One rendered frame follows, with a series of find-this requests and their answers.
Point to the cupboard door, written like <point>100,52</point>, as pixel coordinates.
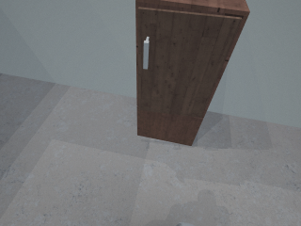
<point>187,51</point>

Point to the handle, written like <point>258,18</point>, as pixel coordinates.
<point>146,47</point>

